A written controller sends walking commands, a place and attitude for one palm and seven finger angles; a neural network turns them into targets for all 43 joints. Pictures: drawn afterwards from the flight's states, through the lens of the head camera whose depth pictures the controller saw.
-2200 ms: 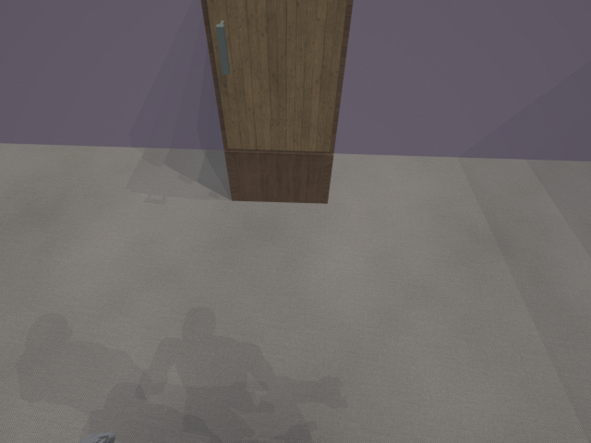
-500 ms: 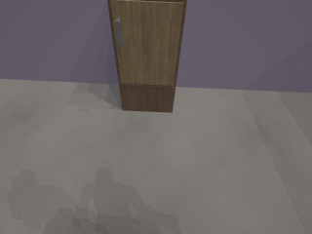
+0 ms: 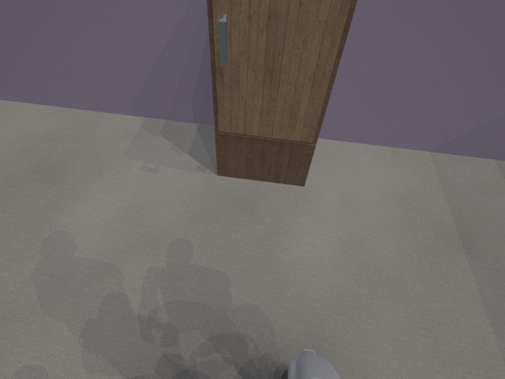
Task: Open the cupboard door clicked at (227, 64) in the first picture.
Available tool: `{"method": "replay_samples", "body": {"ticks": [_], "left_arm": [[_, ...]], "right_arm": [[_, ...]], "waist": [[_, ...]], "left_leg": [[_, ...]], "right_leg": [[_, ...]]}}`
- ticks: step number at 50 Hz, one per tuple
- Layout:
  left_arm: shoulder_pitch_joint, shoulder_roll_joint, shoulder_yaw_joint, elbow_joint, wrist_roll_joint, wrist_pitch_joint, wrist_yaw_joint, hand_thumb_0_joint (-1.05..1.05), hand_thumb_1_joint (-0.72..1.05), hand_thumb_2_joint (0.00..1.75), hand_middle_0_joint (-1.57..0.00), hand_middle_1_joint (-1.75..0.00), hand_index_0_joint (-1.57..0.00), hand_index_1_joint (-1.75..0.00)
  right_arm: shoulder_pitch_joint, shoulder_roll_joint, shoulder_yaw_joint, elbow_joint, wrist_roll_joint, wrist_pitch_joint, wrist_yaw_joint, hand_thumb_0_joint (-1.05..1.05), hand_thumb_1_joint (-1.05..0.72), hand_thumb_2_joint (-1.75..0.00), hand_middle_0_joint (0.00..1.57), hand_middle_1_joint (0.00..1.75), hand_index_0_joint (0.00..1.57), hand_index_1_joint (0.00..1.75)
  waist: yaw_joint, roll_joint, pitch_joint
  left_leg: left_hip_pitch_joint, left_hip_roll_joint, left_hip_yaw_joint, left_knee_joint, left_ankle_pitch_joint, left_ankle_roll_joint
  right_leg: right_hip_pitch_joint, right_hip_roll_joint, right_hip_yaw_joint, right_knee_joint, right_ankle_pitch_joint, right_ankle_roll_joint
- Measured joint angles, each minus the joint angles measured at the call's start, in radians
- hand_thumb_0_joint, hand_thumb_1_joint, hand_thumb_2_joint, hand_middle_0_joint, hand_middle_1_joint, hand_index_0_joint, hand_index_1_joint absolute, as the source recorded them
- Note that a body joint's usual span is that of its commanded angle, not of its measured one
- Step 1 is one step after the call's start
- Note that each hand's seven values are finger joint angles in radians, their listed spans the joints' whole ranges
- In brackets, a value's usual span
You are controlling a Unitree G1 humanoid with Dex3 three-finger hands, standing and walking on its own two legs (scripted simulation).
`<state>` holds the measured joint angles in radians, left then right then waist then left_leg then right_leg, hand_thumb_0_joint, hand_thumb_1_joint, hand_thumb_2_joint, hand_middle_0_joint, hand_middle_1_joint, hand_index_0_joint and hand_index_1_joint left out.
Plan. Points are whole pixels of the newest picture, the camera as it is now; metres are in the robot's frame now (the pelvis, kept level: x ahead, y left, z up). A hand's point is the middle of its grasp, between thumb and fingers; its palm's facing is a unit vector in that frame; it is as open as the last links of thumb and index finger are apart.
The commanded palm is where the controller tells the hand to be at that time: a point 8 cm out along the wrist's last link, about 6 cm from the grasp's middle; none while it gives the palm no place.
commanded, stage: walk to a spot facing it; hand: left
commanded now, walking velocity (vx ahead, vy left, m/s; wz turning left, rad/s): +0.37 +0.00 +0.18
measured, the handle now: (224, 41) +1.12 +0.11 -0.02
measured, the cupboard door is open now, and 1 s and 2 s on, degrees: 0 0 0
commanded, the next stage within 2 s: turn to face it in 0.30 s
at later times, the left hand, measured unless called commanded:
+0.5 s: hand (155, 368) +0.17 +0.18 -0.19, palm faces +0.26 -0.94 -0.22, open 7.3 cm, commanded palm none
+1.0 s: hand (172, 292) +0.31 +0.17 -0.17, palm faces +0.10 -0.97 -0.22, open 7.4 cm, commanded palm none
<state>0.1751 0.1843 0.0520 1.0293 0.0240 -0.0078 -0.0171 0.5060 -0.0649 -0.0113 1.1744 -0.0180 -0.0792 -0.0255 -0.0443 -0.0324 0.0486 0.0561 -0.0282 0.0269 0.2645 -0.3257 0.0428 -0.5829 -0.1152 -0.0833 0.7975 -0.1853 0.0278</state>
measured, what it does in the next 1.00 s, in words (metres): walks ahead: right foot, then left foot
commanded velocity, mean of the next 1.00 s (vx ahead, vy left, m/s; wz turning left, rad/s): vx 0.09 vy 0.00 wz -0.07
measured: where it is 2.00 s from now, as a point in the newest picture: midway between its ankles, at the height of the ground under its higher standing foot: (248, 312)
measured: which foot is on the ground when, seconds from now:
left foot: down 0.00-0.14, up 0.16-0.52, down 0.54-0.86, up 0.88-1.00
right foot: up 0.00-0.10, down 0.12-0.54, up 0.56-0.84, down 0.86-1.00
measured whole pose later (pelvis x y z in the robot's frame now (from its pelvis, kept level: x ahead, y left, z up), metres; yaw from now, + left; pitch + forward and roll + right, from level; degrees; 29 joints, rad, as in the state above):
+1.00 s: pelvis +0.30 -0.01 -0.01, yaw +0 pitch +0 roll +0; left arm 0.29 0.13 0.05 1.01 0.03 0.01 0.02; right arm 0.16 -0.21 -0.06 1.03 -0.02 0.05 -0.02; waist 0.04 0.04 0.04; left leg -0.43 0.08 0.09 0.99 -0.46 -0.04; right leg -0.30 -0.01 -0.09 0.59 -0.28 -0.04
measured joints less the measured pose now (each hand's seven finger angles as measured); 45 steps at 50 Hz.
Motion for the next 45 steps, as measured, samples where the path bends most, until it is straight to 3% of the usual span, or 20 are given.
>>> {"method": "replay_samples", "body": {"ticks": [4,6,7,10,13,16,20,23,26,27,30,33,38,42,43,44,45], "left_arm": [[-0.067,-0.005,0.003,-0.026,-0.002,-0.010,-0.002,0.01,0.91,0.90,-0.20,-0.30,-0.19,-0.30],[-0.087,-0.006,0.000,-0.049,0.002,-0.036,-0.004,0.01,0.91,0.90,-0.20,-0.30,-0.19,-0.30],[-0.096,-0.007,0.002,-0.060,0.006,-0.054,-0.001,0.01,0.91,0.90,-0.20,-0.30,-0.19,-0.30],[-0.092,-0.022,-0.003,-0.071,0.002,-0.076,0.009,0.00,0.91,0.90,-0.20,-0.30,-0.20,-0.30],[-0.047,-0.033,-0.006,-0.048,0.006,-0.072,0.024,0.00,0.91,0.90,-0.20,-0.30,-0.20,-0.30],[0.008,-0.027,0.011,-0.029,0.001,-0.071,0.044,-0.01,0.93,0.90,-0.20,-0.30,-0.20,-0.30],[0.067,0.010,0.010,-0.006,0.007,-0.061,0.040,-0.02,0.94,0.90,-0.20,-0.30,-0.20,-0.30],[0.106,0.028,0.005,0.008,0.009,-0.055,0.037,-0.01,0.93,0.90,-0.20,-0.30,-0.20,-0.30],[0.160,0.033,-0.003,0.028,0.004,-0.046,0.038,-0.01,0.92,0.90,-0.20,-0.30,-0.20,-0.30],[0.187,0.028,-0.007,0.035,0.001,-0.040,0.038,0.00,0.92,0.90,-0.20,-0.30,-0.20,-0.30],[0.203,0.033,-0.012,0.070,-0.009,-0.005,0.042,0.00,0.91,0.90,-0.20,-0.30,-0.19,-0.30],[0.203,0.015,-0.013,0.088,-0.009,0.019,0.038,0.00,0.91,0.90,-0.19,-0.30,-0.19,-0.30],[0.179,-0.026,-0.008,0.054,-0.005,0.039,0.025,0.00,0.91,0.90,-0.20,-0.30,-0.19,-0.30],[0.162,-0.049,-0.002,0.015,0.002,0.034,0.023,0.00,0.91,0.90,-0.20,-0.30,-0.19,-0.30],[0.163,-0.047,0.000,0.002,0.004,0.028,0.023,0.00,0.90,0.90,-0.20,-0.30,-0.19,-0.30],[0.159,-0.047,0.001,-0.005,0.009,0.020,0.025,0.00,0.90,0.90,-0.20,-0.30,-0.19,-0.30],[0.147,-0.052,-0.001,-0.006,0.009,0.018,0.027,0.00,0.90,0.90,-0.20,-0.30,-0.19,-0.30]], "right_arm": [[0.008,-0.015,-0.010,0.007,-0.006,0.001,-0.002,0.00,-0.90,-0.90,0.21,0.30,0.21,0.29],[0.019,-0.021,-0.014,0.011,-0.003,0.006,0.000,0.00,-0.90,-0.90,0.21,0.30,0.21,0.29],[0.016,-0.024,-0.015,0.013,0.002,0.013,0.004,0.00,-0.90,-0.90,0.21,0.30,0.21,0.29],[-0.045,-0.056,-0.030,0.001,0.006,0.039,0.013,0.00,-0.91,-0.90,0.21,0.30,0.20,0.29],[-0.126,-0.095,-0.046,-0.043,-0.003,0.056,0.020,0.00,-0.91,-0.90,0.20,0.29,0.20,0.29],[-0.202,-0.123,-0.058,-0.103,-0.006,0.068,0.027,0.00,-0.91,-0.90,0.20,0.29,0.20,0.29],[-0.295,-0.148,-0.064,-0.171,-0.008,0.077,0.046,0.00,-0.91,-0.90,0.20,0.29,0.20,0.29],[-0.355,-0.158,-0.059,-0.204,-0.008,0.072,0.055,0.00,-0.91,-0.90,0.20,0.29,0.19,0.29],[-0.401,-0.163,-0.044,-0.219,-0.010,0.055,0.050,0.00,-0.91,-0.90,0.20,0.29,0.20,0.29],[-0.408,-0.167,-0.037,-0.226,-0.013,0.044,0.048,0.00,-0.91,-0.90,0.20,0.29,0.20,0.29],[-0.442,-0.131,-0.013,-0.225,-0.010,0.027,0.028,0.00,-0.91,-0.90,0.20,0.29,0.20,0.29],[-0.446,-0.097,0.007,-0.217,-0.008,0.031,0.016,0.00,-0.91,-0.90,0.20,0.29,0.20,0.29],[-0.417,-0.067,0.010,-0.182,-0.007,0.059,0.015,0.00,-0.91,-0.90,0.20,0.29,0.20,0.29],[-0.398,-0.086,-0.026,-0.175,0.000,0.077,0.009,-0.03,-0.93,-0.90,0.21,0.30,0.21,0.30],[-0.389,-0.091,-0.030,-0.173,0.000,0.084,0.010,-0.03,-0.93,-0.90,0.21,0.30,0.21,0.30],[-0.382,-0.099,-0.035,-0.171,0.001,0.092,0.011,-0.03,-0.93,-0.90,0.21,0.30,0.21,0.30],[-0.375,-0.113,-0.040,-0.167,0.004,0.103,0.010,-0.02,-0.93,-0.90,0.21,0.30,0.21,0.30]], "waist": [[-0.025,0.019,0.015],[-0.027,0.027,0.018],[-0.021,0.026,0.021],[-0.006,0.051,0.033],[-0.003,0.058,0.016],[0.000,0.056,-0.004],[0.018,0.042,-0.011],[0.049,0.027,0.002],[0.088,0.018,0.011],[0.099,0.027,0.005],[0.116,-0.011,0.021],[0.118,-0.009,0.021],[0.105,0.025,0.012],[0.089,0.049,0.007],[0.088,0.044,0.002],[0.090,0.043,-0.004],[0.089,0.058,-0.004]], "left_leg": [[0.058,0.016,-0.012,0.027,-0.078,-0.023],[0.033,0.029,-0.028,0.164,-0.159,-0.030],[-0.031,0.032,-0.031,0.331,-0.181,-0.023],[-0.267,0.052,-0.046,0.846,-0.139,0.005],[-0.459,0.093,-0.015,0.996,-0.045,-0.002],[-0.588,0.129,0.009,0.930,0.011,-0.027],[-0.648,0.154,0.048,0.722,0.087,-0.050],[-0.615,0.149,0.069,0.550,0.112,-0.048],[-0.509,0.128,0.085,0.374,0.171,-0.039],[-0.466,0.131,0.089,0.325,0.215,-0.017],[-0.440,0.117,0.129,0.376,0.105,0.005],[-0.383,0.124,0.163,0.329,0.099,-0.012],[-0.328,0.134,0.197,0.268,0.106,-0.016],[-0.327,0.153,0.226,0.315,0.067,-0.036],[-0.338,0.156,0.236,0.348,0.047,-0.043],[-0.359,0.160,0.237,0.397,-0.001,-0.054],[-0.385,0.160,0.201,0.459,-0.075,-0.062]], "right_leg": [[0.056,0.036,-0.024,-0.137,-0.006,-0.031],[0.132,0.056,-0.037,-0.214,0.013,-0.057],[0.134,0.052,-0.046,-0.194,0.064,-0.070],[0.174,0.058,-0.088,-0.130,-0.040,-0.079],[0.256,0.063,-0.120,-0.199,-0.063,-0.067],[0.330,0.063,-0.153,-0.277,-0.064,-0.064],[0.412,0.056,-0.194,-0.340,-0.084,-0.049],[0.458,0.045,-0.214,-0.340,-0.121,-0.030],[0.488,0.028,-0.206,-0.288,-0.184,-0.004],[0.476,0.027,-0.194,-0.234,-0.214,0.002],[0.358,0.026,-0.065,0.084,-0.376,-0.006],[0.257,0.041,-0.019,0.242,-0.370,-0.003],[0.206,0.040,-0.022,0.111,-0.286,0.004],[0.242,0.050,-0.034,-0.063,-0.168,0.004],[0.264,0.052,-0.027,-0.133,-0.119,0.000],[0.263,0.057,-0.020,-0.147,-0.123,-0.037],[0.253,0.068,-0.022,-0.130,-0.133,-0.058]]}}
